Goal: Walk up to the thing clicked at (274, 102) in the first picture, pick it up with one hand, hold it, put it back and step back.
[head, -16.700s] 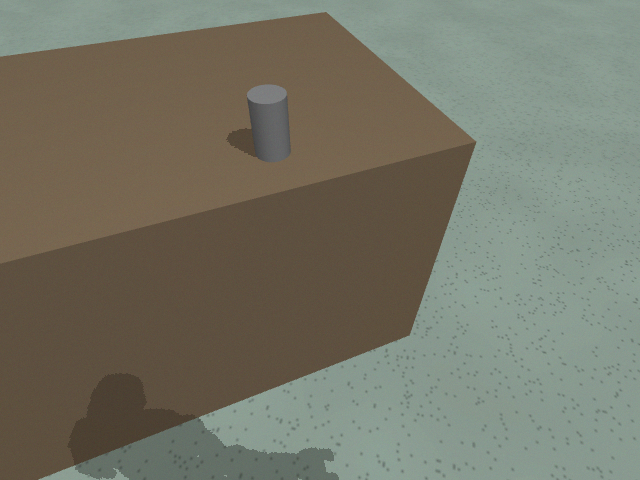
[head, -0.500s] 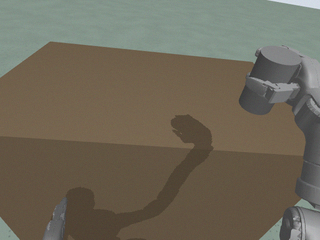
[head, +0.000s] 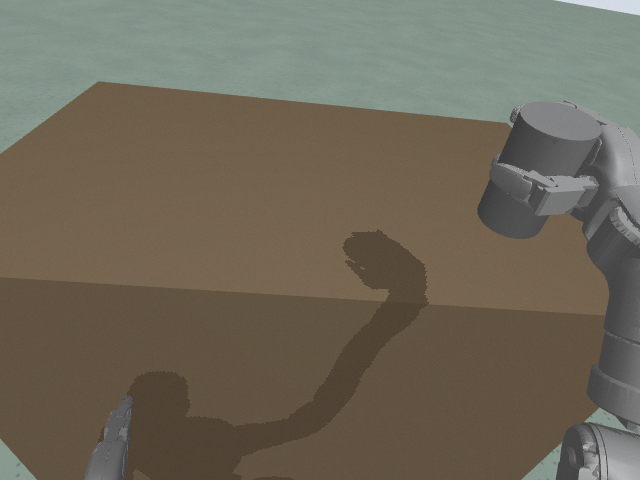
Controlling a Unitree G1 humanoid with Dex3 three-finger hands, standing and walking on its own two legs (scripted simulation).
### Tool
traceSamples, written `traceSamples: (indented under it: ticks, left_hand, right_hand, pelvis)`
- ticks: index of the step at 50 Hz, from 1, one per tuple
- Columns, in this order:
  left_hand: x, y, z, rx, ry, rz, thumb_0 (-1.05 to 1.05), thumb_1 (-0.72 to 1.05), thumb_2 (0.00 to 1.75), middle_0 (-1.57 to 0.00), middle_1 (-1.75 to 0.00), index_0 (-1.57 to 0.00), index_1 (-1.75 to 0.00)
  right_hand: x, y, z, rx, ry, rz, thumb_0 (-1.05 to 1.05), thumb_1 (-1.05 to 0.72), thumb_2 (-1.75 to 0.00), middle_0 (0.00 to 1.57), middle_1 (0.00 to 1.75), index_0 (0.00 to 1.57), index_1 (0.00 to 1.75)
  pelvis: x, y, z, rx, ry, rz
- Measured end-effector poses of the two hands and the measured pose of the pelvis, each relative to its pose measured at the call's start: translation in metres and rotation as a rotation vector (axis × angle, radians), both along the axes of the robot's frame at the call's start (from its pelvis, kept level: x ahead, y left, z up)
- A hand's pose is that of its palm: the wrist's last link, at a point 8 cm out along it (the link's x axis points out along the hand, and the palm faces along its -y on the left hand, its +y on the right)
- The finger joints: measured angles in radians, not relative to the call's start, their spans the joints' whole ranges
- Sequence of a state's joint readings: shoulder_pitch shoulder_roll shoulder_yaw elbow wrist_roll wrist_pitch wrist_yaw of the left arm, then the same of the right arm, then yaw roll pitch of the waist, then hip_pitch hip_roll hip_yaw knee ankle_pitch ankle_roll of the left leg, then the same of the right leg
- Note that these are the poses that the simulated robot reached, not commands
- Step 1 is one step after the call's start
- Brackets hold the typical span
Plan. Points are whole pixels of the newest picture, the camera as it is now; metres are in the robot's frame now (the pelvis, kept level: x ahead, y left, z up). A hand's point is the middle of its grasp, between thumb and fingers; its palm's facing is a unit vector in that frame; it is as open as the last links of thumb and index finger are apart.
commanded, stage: hold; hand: right
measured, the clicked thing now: (531, 173) +0.34 -0.17 +0.30
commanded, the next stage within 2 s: crouch in 1.74 s
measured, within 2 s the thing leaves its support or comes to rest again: neither
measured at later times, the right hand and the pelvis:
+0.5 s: hand (535, 164) +0.33 -0.17 +0.31, palm faces +0.12 +0.99 -0.06, open 9.5 cm; pelvis +0.00 +0.00 +0.00, yaw +0 degrees
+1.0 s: hand (529, 168) +0.32 -0.16 +0.31, palm faces +0.09 +0.99 -0.06, open 9.5 cm; pelvis -0.01 +0.00 +0.00, yaw +0 degrees
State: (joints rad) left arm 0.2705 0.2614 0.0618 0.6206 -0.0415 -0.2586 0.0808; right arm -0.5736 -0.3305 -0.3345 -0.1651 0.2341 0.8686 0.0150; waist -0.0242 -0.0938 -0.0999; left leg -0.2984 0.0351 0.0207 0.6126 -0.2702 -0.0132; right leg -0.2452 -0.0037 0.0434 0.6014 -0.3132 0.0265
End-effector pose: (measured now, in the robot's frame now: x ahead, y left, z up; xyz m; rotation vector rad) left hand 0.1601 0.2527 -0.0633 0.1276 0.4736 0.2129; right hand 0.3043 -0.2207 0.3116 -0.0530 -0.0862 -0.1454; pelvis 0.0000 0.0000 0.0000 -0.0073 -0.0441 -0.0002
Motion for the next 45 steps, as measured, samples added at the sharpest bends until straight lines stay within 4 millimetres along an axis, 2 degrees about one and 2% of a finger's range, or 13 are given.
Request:
traceSamples:
  ticks: [10,18,22,30,36,41,45]
  left_hand:
    - [0.014,-0.003,0.008,-0.013,-0.059,-0.005,-0.02,-0.54,0.05,-0.05,-0.06,-0.05,-0.06]
    - [0.000,0.005,0.004,0.006,-0.030,0.009,-0.02,-0.54,0.05,-0.05,-0.06,-0.05,-0.06]
    - [-0.007,0.002,-0.002,0.004,0.010,0.004,-0.02,-0.54,0.05,-0.05,-0.06,-0.05,-0.06]
    - [0.004,-0.002,0.003,-0.001,-0.033,0.010,-0.02,-0.54,0.05,-0.05,-0.06,-0.06,-0.06]
    - [0.005,0.003,0.010,0.001,-0.073,0.024,-0.02,-0.54,0.05,-0.05,-0.06,-0.06,-0.06]
    - [-0.005,0.004,0.005,0.008,-0.032,0.021,-0.02,-0.54,0.05,-0.05,-0.06,-0.05,-0.06]
    - [-0.009,0.001,0.000,0.010,0.005,0.004,-0.02,-0.54,0.05,-0.05,-0.06,-0.05,-0.06]
  right_hand:
    - [-0.004,0.008,-0.004,0.005,0.028,0.037,0.01,0.31,-1.07,0.73,0.98,0.76,0.98]
    - [-0.005,-0.004,0.001,0.005,-0.003,-0.006,0.01,0.31,-1.07,0.73,0.98,0.76,0.98]
    - [-0.006,-0.002,0.004,-0.006,-0.018,0.001,0.01,0.31,-1.07,0.73,0.98,0.76,0.98]
    - [-0.002,0.013,0.002,0.008,0.020,0.071,0.01,0.31,-1.08,0.73,0.99,0.76,0.99]
    - [-0.001,0.005,-0.001,0.027,0.033,0.026,0.01,0.31,-1.08,0.73,0.99,0.76,0.99]
    - [-0.006,-0.006,0.002,0.013,-0.006,-0.025,0.01,0.32,-1.08,0.73,0.99,0.76,0.99]
    - [-0.009,-0.004,0.004,-0.009,-0.019,-0.018,0.01,0.32,-1.08,0.73,0.99,0.76,0.99]
  pelvis:
    - [0.000,0.000,0.000,0.000,-0.010,-0.006]
    - [-0.003,0.001,-0.001,-0.001,-0.006,-0.002]
    - [-0.004,0.000,-0.001,0.000,-0.004,-0.003]
    - [-0.005,-0.003,0.000,0.002,-0.010,-0.001]
    - [-0.004,-0.002,0.000,-0.002,-0.009,0.003]
    - [-0.004,0.000,-0.001,-0.001,-0.009,0.003]
    - [-0.006,-0.001,0.000,0.001,-0.014,-0.001]
